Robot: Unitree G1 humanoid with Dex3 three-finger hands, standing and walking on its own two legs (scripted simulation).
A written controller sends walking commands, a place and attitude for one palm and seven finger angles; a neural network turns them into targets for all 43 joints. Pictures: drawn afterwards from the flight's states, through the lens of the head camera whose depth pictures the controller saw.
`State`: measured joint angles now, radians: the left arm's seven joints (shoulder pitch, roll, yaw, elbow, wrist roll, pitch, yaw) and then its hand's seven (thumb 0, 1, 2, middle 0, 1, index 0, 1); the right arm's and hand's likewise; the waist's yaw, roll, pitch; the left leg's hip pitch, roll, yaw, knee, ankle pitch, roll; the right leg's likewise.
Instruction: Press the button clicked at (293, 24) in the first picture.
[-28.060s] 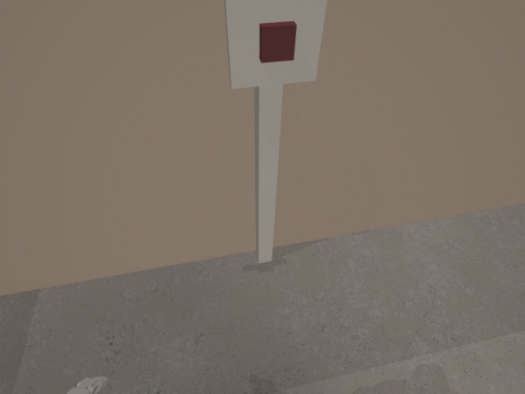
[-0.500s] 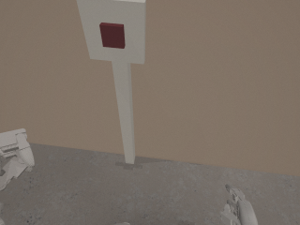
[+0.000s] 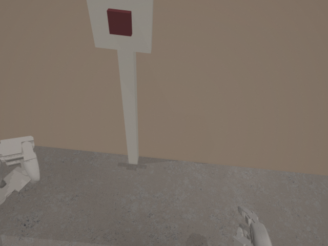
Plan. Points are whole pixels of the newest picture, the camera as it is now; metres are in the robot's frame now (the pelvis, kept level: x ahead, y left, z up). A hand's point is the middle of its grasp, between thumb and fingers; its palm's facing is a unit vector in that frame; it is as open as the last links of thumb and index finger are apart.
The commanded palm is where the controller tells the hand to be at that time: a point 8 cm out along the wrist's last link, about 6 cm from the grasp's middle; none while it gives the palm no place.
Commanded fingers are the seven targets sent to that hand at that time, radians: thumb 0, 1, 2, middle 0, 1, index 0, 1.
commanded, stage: stop stepping back and stand still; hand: left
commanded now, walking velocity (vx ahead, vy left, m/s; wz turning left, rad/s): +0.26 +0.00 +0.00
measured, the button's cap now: (120, 22) +0.70 +0.22 +0.20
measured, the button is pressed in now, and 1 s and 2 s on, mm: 0 0 0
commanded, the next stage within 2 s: let the arm hang, fingers relaxed in 1.58 s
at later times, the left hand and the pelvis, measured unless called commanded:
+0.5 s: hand out of the picture +0.06 +0.24 +0.19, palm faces +0.45 -0.83 -0.34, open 3.1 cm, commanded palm -0.01 +0.28 +0.19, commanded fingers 0.00 0.90 0.90 -1.30 -1.50 -1.30 -1.50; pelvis -0.14 +0.00 -0.01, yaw +1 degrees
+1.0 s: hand out of the picture +0.01 +0.23 +0.18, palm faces +0.46 -0.78 -0.43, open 3.1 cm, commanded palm -0.05 +0.27 +0.19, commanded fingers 0.00 0.90 0.90 -1.30 -1.50 -1.30 -1.50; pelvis -0.16 -0.02 +0.00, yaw +4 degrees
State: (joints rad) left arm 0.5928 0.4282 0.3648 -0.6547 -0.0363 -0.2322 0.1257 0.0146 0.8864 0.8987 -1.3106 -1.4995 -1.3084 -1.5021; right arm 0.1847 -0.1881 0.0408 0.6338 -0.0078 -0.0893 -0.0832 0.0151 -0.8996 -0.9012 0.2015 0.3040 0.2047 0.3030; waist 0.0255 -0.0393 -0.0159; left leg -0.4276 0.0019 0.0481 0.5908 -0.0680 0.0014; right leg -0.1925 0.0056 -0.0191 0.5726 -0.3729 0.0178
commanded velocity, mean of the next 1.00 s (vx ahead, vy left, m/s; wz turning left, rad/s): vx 0.18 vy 0.03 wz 0.00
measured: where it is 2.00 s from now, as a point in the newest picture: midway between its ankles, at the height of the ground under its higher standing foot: outside the picture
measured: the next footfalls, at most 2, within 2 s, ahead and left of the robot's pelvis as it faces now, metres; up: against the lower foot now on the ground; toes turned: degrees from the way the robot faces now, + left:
right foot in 0.24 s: -0.05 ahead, -0.10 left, +0.00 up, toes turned +1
left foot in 0.48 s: -0.12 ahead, +0.14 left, +0.01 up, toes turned +2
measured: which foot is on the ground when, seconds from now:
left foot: down 0.00-0.24, up 0.26-0.46, down 0.48-0.68, up 0.70-0.94, down 0.96-1.00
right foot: down 0.00-0.00, up 0.02-0.22, down 0.24-1.00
